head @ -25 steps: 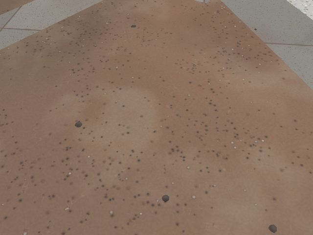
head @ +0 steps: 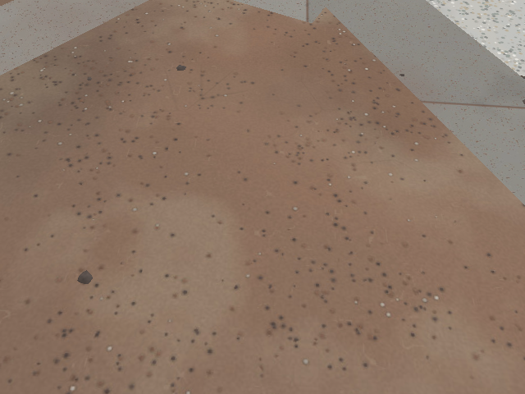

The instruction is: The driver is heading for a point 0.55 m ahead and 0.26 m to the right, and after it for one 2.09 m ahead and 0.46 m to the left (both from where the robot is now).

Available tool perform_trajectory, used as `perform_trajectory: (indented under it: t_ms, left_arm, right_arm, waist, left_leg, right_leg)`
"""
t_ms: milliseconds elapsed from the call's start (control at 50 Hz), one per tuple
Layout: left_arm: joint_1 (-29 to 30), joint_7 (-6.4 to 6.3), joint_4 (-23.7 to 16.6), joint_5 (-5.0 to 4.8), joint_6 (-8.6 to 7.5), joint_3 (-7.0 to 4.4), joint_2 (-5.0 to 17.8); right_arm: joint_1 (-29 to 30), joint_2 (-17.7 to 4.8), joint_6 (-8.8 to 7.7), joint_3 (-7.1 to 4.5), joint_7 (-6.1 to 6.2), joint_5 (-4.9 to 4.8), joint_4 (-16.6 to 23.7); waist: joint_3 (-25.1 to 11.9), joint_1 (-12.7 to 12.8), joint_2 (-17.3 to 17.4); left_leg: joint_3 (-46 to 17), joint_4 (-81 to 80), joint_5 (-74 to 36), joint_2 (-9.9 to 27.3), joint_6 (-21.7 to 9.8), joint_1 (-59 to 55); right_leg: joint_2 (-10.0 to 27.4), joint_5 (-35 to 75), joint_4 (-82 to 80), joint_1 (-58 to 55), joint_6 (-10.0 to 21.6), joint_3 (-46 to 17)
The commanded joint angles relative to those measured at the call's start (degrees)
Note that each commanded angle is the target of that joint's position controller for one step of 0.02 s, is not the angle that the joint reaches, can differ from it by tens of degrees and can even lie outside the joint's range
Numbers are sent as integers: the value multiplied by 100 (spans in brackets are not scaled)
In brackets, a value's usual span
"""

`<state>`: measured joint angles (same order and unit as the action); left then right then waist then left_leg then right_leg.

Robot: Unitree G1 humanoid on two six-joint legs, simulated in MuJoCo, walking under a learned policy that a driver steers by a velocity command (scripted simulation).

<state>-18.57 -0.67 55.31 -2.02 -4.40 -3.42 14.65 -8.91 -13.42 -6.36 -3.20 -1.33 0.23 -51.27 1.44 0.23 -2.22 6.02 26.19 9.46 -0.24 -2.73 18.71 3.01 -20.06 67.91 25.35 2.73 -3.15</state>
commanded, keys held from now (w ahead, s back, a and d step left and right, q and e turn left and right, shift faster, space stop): w+e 0.72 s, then w+q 0.28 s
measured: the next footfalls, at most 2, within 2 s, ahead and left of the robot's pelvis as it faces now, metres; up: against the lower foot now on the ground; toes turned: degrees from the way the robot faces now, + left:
right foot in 0.42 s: +0.36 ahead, -0.17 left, +0.00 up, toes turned -17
left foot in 0.94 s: +0.71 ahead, -0.10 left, +0.00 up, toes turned -24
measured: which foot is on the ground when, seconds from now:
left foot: down 0.00-0.44, up 0.46-0.92, down 0.94-1.00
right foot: up 0.00-0.40, down 0.42-0.94, up 0.96-1.00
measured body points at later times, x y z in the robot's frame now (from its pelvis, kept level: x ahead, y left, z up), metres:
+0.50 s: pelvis +0.26 -0.07 -0.02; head +0.30 -0.09 +0.43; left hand +0.49 +0.14 -0.12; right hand +0.24 -0.36 -0.15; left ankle +0.12 +0.11 -0.64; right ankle +0.32 -0.16 -0.74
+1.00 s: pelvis +0.55 -0.12 -0.01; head +0.58 -0.13 +0.43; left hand +0.70 +0.12 -0.14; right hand +0.62 -0.43 -0.11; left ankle +0.67 -0.09 -0.74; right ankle +0.34 -0.16 -0.69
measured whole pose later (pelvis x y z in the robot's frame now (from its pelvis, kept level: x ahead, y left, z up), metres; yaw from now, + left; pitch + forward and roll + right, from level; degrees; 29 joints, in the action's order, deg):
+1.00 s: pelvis +0.55 -0.12 -0.01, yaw -24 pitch +2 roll +0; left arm -19.3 -0.8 47.5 -0.1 -3.3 -4.0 16.1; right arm -5.0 -15.6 -6.9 -3.2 -2.8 -0.6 -45.0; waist 0.4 1.9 -0.9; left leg 1.7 31.5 7.6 -3.3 -3.9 26.9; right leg -3.7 -27.5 49.3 7.9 2.4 -6.1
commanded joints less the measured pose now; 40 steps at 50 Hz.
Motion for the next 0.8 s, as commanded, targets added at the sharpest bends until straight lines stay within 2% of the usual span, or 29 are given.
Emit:
perform_trajectory:
  t_ms: [20, 40, 60, 120, 200, 260, 300, 320, 360, 380, 400, 420, 440, 460, 480, 500, 520, 540, 560, 600, 660, 720, 760, 800]
  left_arm:
    - [-337, -28, -286, -2, 107, -128, 158]
    - [-265, -49, -313, -14, 173, -166, 197]
    - [-123, -56, -424, -4, 213, -169, 163]
    - [332, -20, -612, 63, 208, -211, 222]
    - [1075, 142, -889, 98, 159, -146, 93]
    - [1656, 257, -1176, 95, 159, -92, 42]
    - [1901, 332, -1369, 81, 166, -77, 49]
    - [1942, 368, -1452, 72, 172, -84, 75]
    - [1756, 411, -1548, 69, 193, -160, 244]
    - [1414, 414, -1520, 59, 209, -238, 388]
    - [707, 403, -1376, 35, 211, -369, 621]
    - [-253, 313, -1125, 37, 224, -584, 1027]
    - [-645, 184, -1009, 39, 260, -723, 1647]
    - [-557, 234, -1219, 118, 136, -661, 1769]
    - [-582, 271, -1190, 157, 70, -511, 1229]
    - [-289, 265, -1198, 122, 19, -440, 977]
    - [187, 263, -1313, 91, 0, -384, 814]
    - [504, 253, -1409, 110, 0, -303, 595]
    - [593, 224, -1474, 165, -11, -289, 616]
    - [515, 166, -1471, 125, -42, -306, 721]
    - [202, 37, -1435, 107, -34, -348, 917]
    - [-14, -11, -1400, 86, 11, -344, 903]
    - [-125, -9, -1306, 102, -4, -308, 819]
    - [-310, 1, -1172, 110, -20, -289, 788]
  right_arm:
    - [-142, -445, -98, -108, 5, 54, 66]
    - [-148, -454, -105, -119, 30, 76, 18]
    - [-176, -617, -122, -155, 59, 89, -12]
    - [-398, -685, -94, -185, 163, 100, -125]
    - [-597, -855, -27, -212, 257, 57, -159]
    - [-931, -933, 67, -244, 288, -1, -256]
    - [-1052, -993, 151, -275, 287, -51, -293]
    - [-1038, -1036, 191, -293, 286, -75, -289]
    - [-865, -1200, 251, -340, 303, -115, -214]
    - [-787, -1285, 288, -363, 318, -135, -178]
    - [-651, -1344, 330, -371, 324, -156, -137]
    - [-588, -1311, 324, -344, 326, -158, -72]
    - [-760, -684, 241, -174, 293, 54, 156]
    - [-945, -384, -34, -25, 200, -40, 414]
    - [-163, -851, -217, -143, 127, -275, 564]
    - [24, -864, -300, -139, 106, -318, 626]
    - [-10, -829, -308, -154, 157, -185, 517]
    - [-76, -885, -232, -217, 189, -80, 468]
    - [-189, -898, -142, -243, 175, -64, 502]
    - [-196, -788, -16, -247, 176, 13, 566]
    - [501, -641, 45, -200, 214, 64, 803]
    - [1082, -512, 10, -132, 162, 17, 987]
    - [1221, -485, -28, -86, 86, -29, 1000]
    - [1376, -564, -67, -78, 19, -62, 1058]
  waist:
    - [-254, 61, 848]
    - [-163, 95, 696]
    - [-53, 120, 760]
    - [93, 33, 543]
    - [235, -189, 447]
    - [445, -407, 360]
    - [513, -454, 392]
    - [498, -412, 437]
    - [219, -175, 654]
    - [-39, 57, 781]
    - [-417, 483, 784]
    - [-920, 955, 547]
    - [-1256, 707, -742]
    - [-2176, 366, -1134]
    - [-1807, 676, -390]
    - [-1151, 523, -235]
    - [-823, 233, 270]
    - [-593, 37, 340]
    - [-589, -123, 95]
    - [-507, -201, 118]
    - [-258, -11, 70]
    - [-155, 224, -202]
    - [-136, 353, -346]
    - [-40, 474, -377]
  left_leg:
    - [-1268, -1779, -366, 1544, -745, -746]
    - [-992, -1864, -468, 1441, -704, -684]
    - [-867, -1924, -711, 1569, -788, -637]
    - [-386, -1945, -1107, 1496, -738, -961]
    - [128, -1973, -1288, 1497, -628, -1317]
    - [324, -1840, -1434, 1671, -613, -1925]
    - [436, -1617, -1755, 1786, -576, -2337]
    - [515, -1444, -2142, 1821, -532, -2466]
    - [712, -798, -3965, 1808, -408, -2552]
    - [782, -193, -4909, 1777, -344, -2547]
    - [878, 803, -5353, 1651, -234, -2350]
    - [929, 2237, -4520, 1398, 9, -1471]
    - [863, 4274, -318, 746, 301, 657]
    - [-562, 5580, 2576, -253, 413, 2179]
    - [-1148, 5705, 2144, 77, 252, 2841]
    - [-1083, 5283, 1589, 335, 103, 2947]
    - [-1083, 4774, 1188, 593, 94, 2531]
    - [-1056, 4362, 915, 743, 118, 2141]
    - [-1099, 4194, 812, 801, 196, 1776]
    - [-1005, 3678, 651, 780, 394, 1619]
    - [-886, 2532, -216, 594, 589, 1817]
    - [-879, 1201, -1197, 314, 568, 1531]
    - [-778, 697, -1715, 268, 510, 1288]
    - [-788, 517, -1796, 307, 387, 1367]
  right_leg:
    - [558, 567, 61, 792, 40, -281]
    - [555, 739, 52, 889, 63, -292]
    - [580, 946, -101, 1093, 21, -335]
    - [522, 1692, -847, 1585, -59, -413]
    - [440, 2424, -2075, 1575, -47, 15]
    - [403, 2283, -2616, 1824, 30, 268]
    - [343, 1922, -2842, 1911, 111, 446]
    - [275, 1673, -2934, 1809, 176, 562]
    - [-69, 1122, -3007, 1097, 371, 925]
    - [-310, 839, -2993, 543, 494, 1095]
    - [-574, 906, -3258, -410, 672, 1195]
    - [-660, 1264, -3689, -2025, 917, 880]
    - [684, 1188, -3874, -3684, 1464, -1424]
    - [1720, 467, -4923, -4828, 2462, -4573]
    - [1551, 626, -5187, -4729, 2049, -4027]
    - [1332, 1078, -5126, -4000, 1779, -3052]
    - [1045, 1575, -5131, -3111, 1539, -2371]
    - [825, 2039, -5249, -2471, 1371, -1899]
    - [802, 2351, -5364, -2018, 1445, -1834]
    - [665, 2782, -5466, -1616, 1469, -1523]
    - [446, 2763, -5551, -1350, 1330, -1231]
    - [219, 2041, -5496, -1236, 1070, -1107]
    - [300, 1738, -5535, -1327, 980, -1026]
    - [510, 1709, -5405, -1681, 971, -1106]
Over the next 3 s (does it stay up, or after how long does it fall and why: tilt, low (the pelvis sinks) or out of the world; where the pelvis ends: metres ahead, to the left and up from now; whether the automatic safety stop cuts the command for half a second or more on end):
stays up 1.55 0.01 -0.02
